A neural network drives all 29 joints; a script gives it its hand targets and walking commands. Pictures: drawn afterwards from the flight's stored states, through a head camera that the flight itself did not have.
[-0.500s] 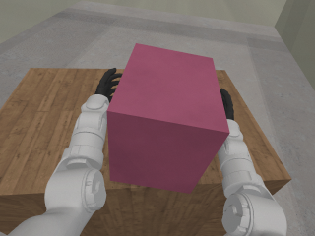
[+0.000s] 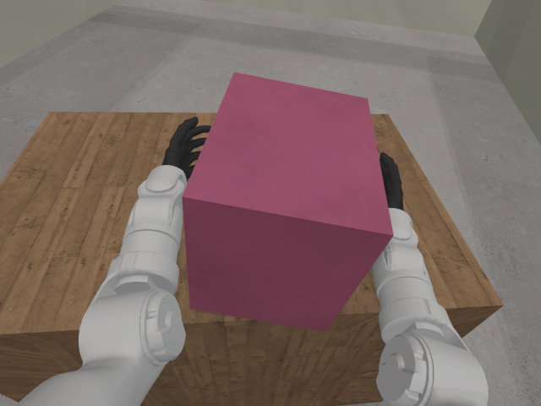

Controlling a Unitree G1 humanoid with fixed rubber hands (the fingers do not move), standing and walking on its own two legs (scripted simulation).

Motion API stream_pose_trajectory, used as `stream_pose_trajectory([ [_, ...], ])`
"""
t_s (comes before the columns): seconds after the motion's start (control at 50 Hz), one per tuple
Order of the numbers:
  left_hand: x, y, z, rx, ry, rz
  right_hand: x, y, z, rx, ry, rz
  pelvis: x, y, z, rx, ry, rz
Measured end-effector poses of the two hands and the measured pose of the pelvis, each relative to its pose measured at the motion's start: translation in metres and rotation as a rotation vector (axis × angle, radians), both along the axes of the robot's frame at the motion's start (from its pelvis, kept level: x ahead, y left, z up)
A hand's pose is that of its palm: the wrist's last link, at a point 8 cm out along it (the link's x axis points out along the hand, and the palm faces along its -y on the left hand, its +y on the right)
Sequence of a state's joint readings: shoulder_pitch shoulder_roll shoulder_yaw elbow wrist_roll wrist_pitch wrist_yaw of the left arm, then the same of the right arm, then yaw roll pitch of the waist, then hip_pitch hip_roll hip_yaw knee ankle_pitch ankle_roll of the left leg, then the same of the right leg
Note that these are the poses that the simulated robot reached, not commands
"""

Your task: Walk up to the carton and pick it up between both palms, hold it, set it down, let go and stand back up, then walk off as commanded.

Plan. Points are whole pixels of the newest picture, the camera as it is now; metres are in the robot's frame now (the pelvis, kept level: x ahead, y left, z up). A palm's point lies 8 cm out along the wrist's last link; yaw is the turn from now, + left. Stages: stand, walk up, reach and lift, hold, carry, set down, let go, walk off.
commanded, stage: set down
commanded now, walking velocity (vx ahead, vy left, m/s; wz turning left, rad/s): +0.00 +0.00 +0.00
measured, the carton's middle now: (280, 202) +0.43 -0.03 +0.08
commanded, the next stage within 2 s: none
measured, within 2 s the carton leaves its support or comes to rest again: rests again in 0.16 s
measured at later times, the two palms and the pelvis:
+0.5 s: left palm (175, 173) +0.45 +0.13 +0.13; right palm (384, 205) +0.38 -0.19 +0.12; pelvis +0.00 +0.00 +0.00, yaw +0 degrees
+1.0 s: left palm (181, 181) +0.45 +0.13 +0.11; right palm (378, 222) +0.38 -0.19 +0.08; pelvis +0.01 +0.01 +0.00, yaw +0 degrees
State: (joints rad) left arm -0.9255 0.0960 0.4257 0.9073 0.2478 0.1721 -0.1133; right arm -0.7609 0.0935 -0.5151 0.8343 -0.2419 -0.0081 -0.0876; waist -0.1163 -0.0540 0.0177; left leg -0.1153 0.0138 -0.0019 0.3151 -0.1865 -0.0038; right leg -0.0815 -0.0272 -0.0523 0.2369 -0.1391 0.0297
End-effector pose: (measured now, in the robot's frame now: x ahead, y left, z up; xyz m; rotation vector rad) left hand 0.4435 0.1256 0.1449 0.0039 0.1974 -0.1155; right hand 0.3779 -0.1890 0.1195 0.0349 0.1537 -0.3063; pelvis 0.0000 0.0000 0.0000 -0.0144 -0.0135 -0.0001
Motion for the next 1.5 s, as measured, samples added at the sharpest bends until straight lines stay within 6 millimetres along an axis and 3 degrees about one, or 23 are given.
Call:
stream_pose_trajectory([
  [0.7, 0.003, 0.007, -0.019, -0.006, 0.005, 0.001, 0.007, 0.003, -0.003, -0.024, -0.035, 0.016, 0.003, 0.0, 0.0, 0.0, 0.004, 0.0],
  [0.94, 0.008, 0.0, -0.027, 0.163, 0.009, 0.018, 0.005, 0.0, -0.043, 0.012, 0.075, -0.014, 0.006, 0.007, -0.002, -0.01, 0.057, -0.001],
  [1.14, -0.002, 0.003, -0.042, 0.153, 0.055, 0.006, 0.006, -0.01, -0.033, 0.026, 0.075, -0.039, 0.002, 0.011, -0.005, -0.016, 0.093, -0.003],
  [1.3, -0.015, 0.008, -0.034, 0.145, 0.026, -0.003, -0.006, -0.027, -0.016, -0.001, 0.064, -0.042, -0.009, 0.011, -0.006, -0.017, 0.073, -0.004],
  [1.5, -0.026, 0.016, -0.03, 0.134, 0.023, -0.013, -0.034, -0.033, -0.038, 0.004, 0.124, -0.05, -0.019, 0.009, -0.006, -0.016, 0.059, -0.004],
])
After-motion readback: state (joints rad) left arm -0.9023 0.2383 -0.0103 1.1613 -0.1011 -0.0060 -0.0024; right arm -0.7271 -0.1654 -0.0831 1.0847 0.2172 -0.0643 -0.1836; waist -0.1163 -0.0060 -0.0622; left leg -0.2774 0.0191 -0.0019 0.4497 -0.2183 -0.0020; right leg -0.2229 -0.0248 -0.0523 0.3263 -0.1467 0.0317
